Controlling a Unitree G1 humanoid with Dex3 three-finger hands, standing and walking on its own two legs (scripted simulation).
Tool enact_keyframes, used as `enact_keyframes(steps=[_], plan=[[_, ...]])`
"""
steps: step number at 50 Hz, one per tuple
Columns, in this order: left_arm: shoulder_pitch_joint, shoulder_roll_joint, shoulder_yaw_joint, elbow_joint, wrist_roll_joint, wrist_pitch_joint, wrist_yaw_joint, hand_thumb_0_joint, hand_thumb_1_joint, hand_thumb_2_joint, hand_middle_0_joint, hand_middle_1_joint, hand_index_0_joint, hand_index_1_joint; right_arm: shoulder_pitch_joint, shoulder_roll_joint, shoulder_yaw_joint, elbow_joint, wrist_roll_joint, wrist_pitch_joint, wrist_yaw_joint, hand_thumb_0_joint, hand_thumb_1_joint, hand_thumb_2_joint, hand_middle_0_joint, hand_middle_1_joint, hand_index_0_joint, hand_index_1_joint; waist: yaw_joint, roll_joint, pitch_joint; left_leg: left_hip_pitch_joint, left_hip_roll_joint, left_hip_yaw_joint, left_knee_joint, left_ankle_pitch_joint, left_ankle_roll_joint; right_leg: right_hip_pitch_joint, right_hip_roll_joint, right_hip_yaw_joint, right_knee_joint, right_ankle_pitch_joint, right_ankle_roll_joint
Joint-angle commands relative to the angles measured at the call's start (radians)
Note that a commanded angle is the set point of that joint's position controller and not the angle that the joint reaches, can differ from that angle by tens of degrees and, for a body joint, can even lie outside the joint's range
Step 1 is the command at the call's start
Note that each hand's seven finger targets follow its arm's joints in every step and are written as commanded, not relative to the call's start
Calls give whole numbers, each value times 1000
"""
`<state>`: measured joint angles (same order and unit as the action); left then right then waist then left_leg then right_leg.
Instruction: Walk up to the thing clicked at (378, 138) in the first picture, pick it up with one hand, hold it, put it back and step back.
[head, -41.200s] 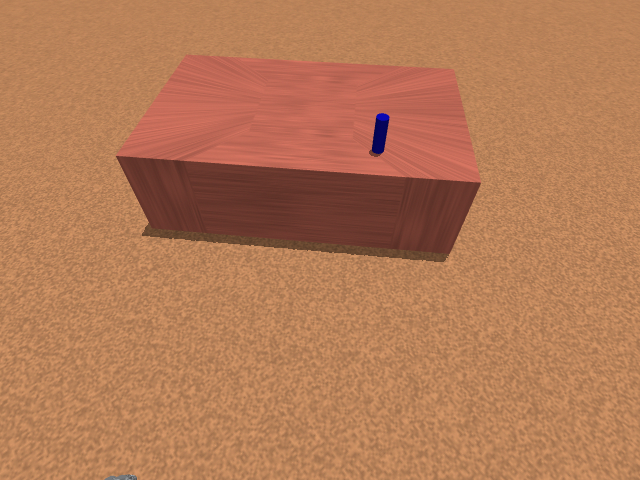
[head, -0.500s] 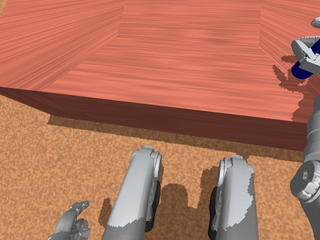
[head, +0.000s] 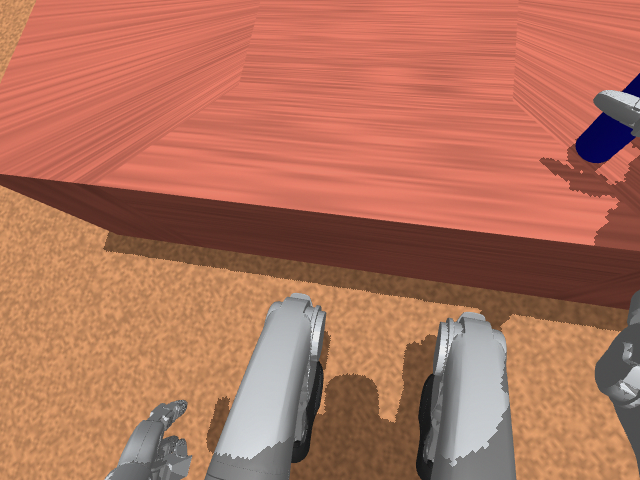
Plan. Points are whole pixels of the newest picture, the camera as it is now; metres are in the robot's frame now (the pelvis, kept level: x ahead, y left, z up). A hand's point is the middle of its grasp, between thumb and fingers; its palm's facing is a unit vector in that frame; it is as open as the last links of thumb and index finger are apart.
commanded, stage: withdraw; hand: right
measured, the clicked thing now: (628, 115) +0.53 -0.27 -0.01
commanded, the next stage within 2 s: rise in 0.02 s
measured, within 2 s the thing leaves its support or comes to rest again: neither
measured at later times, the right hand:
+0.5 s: hand out of the picture +0.49 -0.41 +0.21, palm faces +0.51 +0.80 -0.33, open 16.9 cm
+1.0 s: hand out of the picture +0.40 -0.33 +0.19, palm faces +0.29 +0.95 -0.07, open 15.8 cm
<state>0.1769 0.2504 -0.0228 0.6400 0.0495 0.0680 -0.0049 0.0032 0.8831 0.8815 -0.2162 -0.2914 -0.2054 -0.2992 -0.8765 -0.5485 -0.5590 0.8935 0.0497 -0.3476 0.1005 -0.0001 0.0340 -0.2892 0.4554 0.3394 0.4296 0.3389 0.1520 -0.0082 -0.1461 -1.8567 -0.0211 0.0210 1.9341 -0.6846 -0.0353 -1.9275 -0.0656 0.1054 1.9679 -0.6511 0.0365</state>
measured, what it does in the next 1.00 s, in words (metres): rises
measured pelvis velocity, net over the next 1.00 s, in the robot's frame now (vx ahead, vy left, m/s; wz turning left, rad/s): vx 0.06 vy -0.03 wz -0.06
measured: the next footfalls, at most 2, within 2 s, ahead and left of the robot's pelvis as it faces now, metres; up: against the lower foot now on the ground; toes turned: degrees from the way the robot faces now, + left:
none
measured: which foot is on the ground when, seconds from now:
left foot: down 0.00-1.00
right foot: down 0.00-1.00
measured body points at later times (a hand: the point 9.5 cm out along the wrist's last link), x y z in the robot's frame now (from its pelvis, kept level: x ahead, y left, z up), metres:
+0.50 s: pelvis +0.03 -0.01 +0.18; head +0.18 -0.07 +0.60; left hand +0.09 +0.26 +0.07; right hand +0.46 -0.45 +0.23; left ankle +0.08 +0.13 -0.43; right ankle +0.08 -0.14 -0.43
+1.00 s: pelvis +0.06 -0.03 +0.22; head +0.16 -0.08 +0.66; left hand +0.16 +0.23 +0.12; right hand +0.38 -0.38 +0.20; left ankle +0.08 +0.13 -0.43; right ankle +0.08 -0.14 -0.43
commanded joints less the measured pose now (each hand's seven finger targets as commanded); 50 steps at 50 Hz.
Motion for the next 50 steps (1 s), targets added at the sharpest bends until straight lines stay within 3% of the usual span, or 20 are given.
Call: enact_keyframes(steps=[1,4,7,8,10,14,16,17,18,20,21,24,27,28,29,36,37,38,43,50], plan=[[195,244,91,-33,-19,-14,39,0,861,887,-206,-291,-197,-301,-416,-418,-51,-201,14,-33,18,0,220,-141,264,171,240,171,-13,-224,-725,413,-14,39,-342,201,68,615,15,-49,-336,156,-52],[201,223,70,-39,-32,-22,44,0,860,884,-207,-291,-199,-300,-448,-470,-75,-253,35,-18,49,0,347,-49,162,74,140,74,-19,-209,-721,488,-13,32,-397,241,64,644,11,-52,-372,195,-57],[209,228,74,-21,-43,-35,47,0,838,888,-208,-279,-197,-290,-338,-401,-36,-67,40,17,93,0,392,-32,88,28,94,28,9,-153,-625,529,-17,29,-461,261,57,647,10,-52,-399,210,-65],[220,215,63,-31,-41,-7,36,0,853,889,-216,-290,-207,-299,-236,-604,-66,53,-117,79,33,0,362,-92,61,57,67,57,-69,-152,-593,569,-22,17,-513,261,56,707,10,-63,-469,236,-61],[231,219,73,-46,-42,13,18,0,846,887,-215,-288,-205,-298,-323,-485,-14,-3,-110,110,-31,0,454,-71,60,57,65,57,-28,-168,-591,600,-22,24,-547,299,56,766,7,-56,-507,273,-58],[238,218,65,-74,-51,32,4,0,842,907,-211,-283,-195,-300,-343,-611,-27,-62,-160,154,-98,0,444,-74,58,57,63,57,-56,-204,-665,725,-25,29,-632,382,53,959,5,-46,-595,390,-52],[254,216,64,-59,-53,35,7,0,896,907,-222,-310,-214,-319,-338,-553,19,-28,-167,170,-123,0,432,-77,136,135,141,135,-32,-229,-603,736,-25,35,-689,393,54,1039,2,-47,-655,412,-46],[287,219,63,-33,-34,31,17,0,882,904,-195,-259,-177,-278,-361,-474,45,-101,-154,155,-128,0,491,-49,58,55,66,55,0,-222,-516,713,-21,43,-692,367,60,988,3,-24,-678,375,-46],[244,220,55,-53,-58,32,18,0,881,890,-199,-288,-197,-290,-300,-570,15,26,-172,178,-147,0,411,-129,73,85,73,85,-45,-232,-522,736,-25,36,-746,349,57,1094,0,-33,-733,358,-41],[289,236,65,-38,-34,31,31,0,868,890,-205,-279,-190,-295,-324,-542,28,-65,-177,165,-168,0,571,-25,134,95,132,95,-6,-184,-428,793,-22,41,-792,358,57,1026,2,-25,-773,340,-49],[280,224,55,-38,-34,31,34,0,896,898,-200,-290,-199,-293,-301,-553,30,-36,-179,156,-166,0,491,-105,76,89,75,89,-24,-205,-439,828,-22,35,-812,378,58,1062,5,-44,-788,366,-50],[271,225,57,-48,-39,19,44,0,976,931,-199,-286,-186,-300,-139,-467,55,72,-146,160,-136,0,485,-76,162,180,162,180,-9,-163,-339,860,-26,46,-883,381,58,1094,6,-42,-851,376,-52],[271,230,57,-59,-37,14,53,0,896,898,-200,-290,-199,-292,-123,-470,48,44,-110,142,-99,0,365,-164,82,100,82,100,-9,-178,-347,924,-24,44,-931,422,57,1152,3,-45,-894,418,-51],[263,220,52,-69,-44,11,54,0,965,926,-201,-287,-191,-298,-81,-447,56,26,-93,144,-82,0,420,-84,162,180,162,180,-25,-177,-356,957,-25,43,-950,428,58,1172,5,-51,-911,423,-54],[267,217,48,-61,-45,8,54,0,896,898,-200,-290,-199,-292,-93,-446,58,7,-80,139,-66,0,340,-164,82,100,82,100,-17,-189,-353,953,-25,44,-956,430,59,1194,4,-48,-923,435,-49],[229,217,61,-82,-49,-19,56,0,906,894,-214,-298,-210,-302,72,-386,24,-89,4,80,18,0,242,-151,162,180,162,180,-65,-204,-377,1043,-17,44,-1001,468,62,1296,5,-41,-989,492,-45],[223,222,67,-75,-48,-24,56,0,895,898,-200,-289,-198,-292,50,-391,17,-132,16,62,30,0,316,-196,82,100,82,100,-64,-227,-385,1029,-15,43,-994,468,63,1319,1,-33,-994,508,-38],[217,213,64,-81,-48,-29,56,0,914,887,-214,-299,-212,-301,103,-361,24,-129,21,56,39,0,249,-146,162,180,162,180,-76,-231,-388,1037,-15,42,-1002,470,65,1334,5,-38,-998,520,-40],[196,211,83,-63,-47,-51,56,0,888,893,-199,-289,-198,-291,193,-245,49,-192,67,7,74,0,324,-191,82,100,82,100,-82,-188,-359,1033,-13,42,-995,468,66,1342,1,-29,-1013,522,-34],[132,186,92,-73,-46,-81,56,0,961,876,-217,-311,-224,-303,365,-82,110,-295,114,-37,125,0,154,-280,167,189,167,189,-103,-155,-338,1044,-10,41,-972,446,65,1317,8,-31,-1016,489,-31]])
